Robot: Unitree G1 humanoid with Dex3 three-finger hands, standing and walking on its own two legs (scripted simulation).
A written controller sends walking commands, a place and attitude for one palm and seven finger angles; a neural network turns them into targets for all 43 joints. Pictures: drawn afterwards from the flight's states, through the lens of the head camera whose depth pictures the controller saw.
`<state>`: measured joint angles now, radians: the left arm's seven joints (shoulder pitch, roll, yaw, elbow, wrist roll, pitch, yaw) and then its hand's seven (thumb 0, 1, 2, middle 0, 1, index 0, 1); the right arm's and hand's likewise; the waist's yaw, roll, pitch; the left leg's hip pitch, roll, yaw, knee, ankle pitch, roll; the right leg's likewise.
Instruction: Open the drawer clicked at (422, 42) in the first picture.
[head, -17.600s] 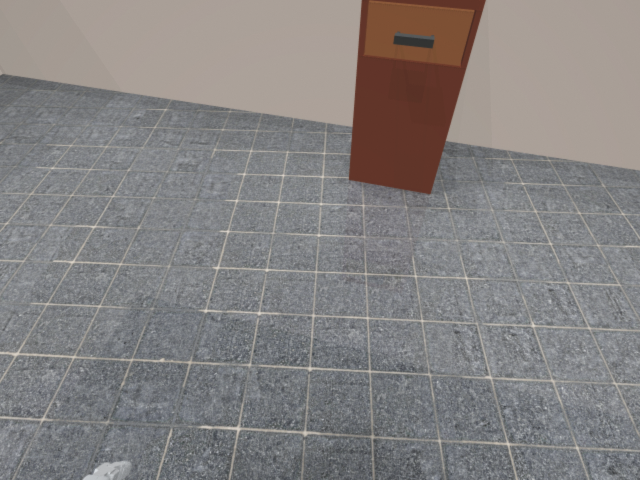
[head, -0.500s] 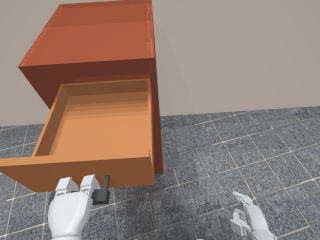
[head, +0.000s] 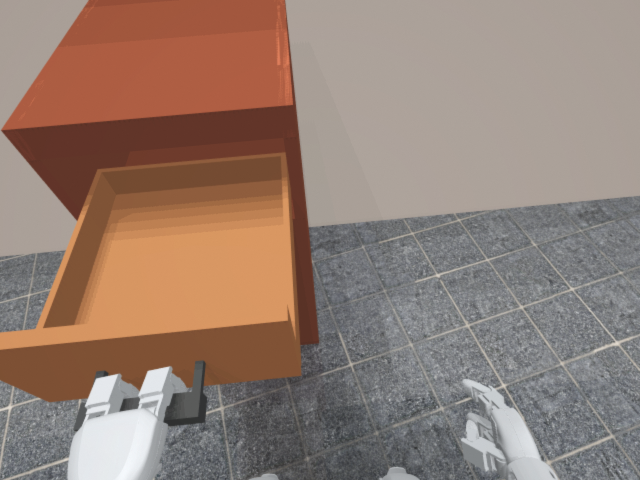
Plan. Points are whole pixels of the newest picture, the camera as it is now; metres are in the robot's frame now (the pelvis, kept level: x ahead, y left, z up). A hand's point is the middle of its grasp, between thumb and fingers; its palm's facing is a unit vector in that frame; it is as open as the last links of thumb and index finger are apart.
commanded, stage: open the thumb to release the handle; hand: left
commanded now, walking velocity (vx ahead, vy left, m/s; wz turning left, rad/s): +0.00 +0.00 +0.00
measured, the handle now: (147, 392) +0.22 +0.23 +0.00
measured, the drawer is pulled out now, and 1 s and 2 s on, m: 0.30 0.30 0.30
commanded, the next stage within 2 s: lift the hand off the handle in 0.50 s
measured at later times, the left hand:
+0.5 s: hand (136, 450) +0.16 +0.22 -0.01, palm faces +0.00 -0.08 -1.00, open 12.2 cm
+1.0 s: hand (139, 439) +0.17 +0.23 -0.01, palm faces +0.00 -0.07 -1.00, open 13.7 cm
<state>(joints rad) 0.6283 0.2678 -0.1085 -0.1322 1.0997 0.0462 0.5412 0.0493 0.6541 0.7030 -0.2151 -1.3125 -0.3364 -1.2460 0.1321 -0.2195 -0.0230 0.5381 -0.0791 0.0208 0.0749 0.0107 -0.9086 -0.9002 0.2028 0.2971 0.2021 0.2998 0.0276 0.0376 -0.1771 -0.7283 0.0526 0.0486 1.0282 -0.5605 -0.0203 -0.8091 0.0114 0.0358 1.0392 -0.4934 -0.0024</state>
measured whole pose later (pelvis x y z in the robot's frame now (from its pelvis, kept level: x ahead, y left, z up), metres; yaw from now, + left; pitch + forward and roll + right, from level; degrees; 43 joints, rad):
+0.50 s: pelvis -0.02 -0.01 +0.01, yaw +2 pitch +12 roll +1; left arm 0.42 0.28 -0.11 0.07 1.11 0.05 0.55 0.00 -0.23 0.41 -0.30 -1.21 -0.33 -1.23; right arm 0.09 -0.22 -0.02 0.61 -0.06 0.02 -0.02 0.01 -0.91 -0.90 0.20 0.30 0.20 0.30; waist 0.06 0.04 -0.14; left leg -0.66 0.04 0.01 0.94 -0.49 -0.03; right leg -0.72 -0.01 0.00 0.95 -0.44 -0.01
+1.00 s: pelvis -0.03 -0.01 +0.02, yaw +3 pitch +11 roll +1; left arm 0.28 0.27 -0.14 0.18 1.09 0.08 0.54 0.00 -0.49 0.30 -0.33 -1.21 -0.33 -1.23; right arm 0.10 -0.21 -0.03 0.67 -0.05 0.02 -0.07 0.01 -0.91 -0.90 0.20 0.30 0.20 0.30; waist 0.07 0.05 -0.12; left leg -0.67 0.02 0.00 0.93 -0.46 -0.03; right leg -0.72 -0.02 -0.01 0.94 -0.42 -0.01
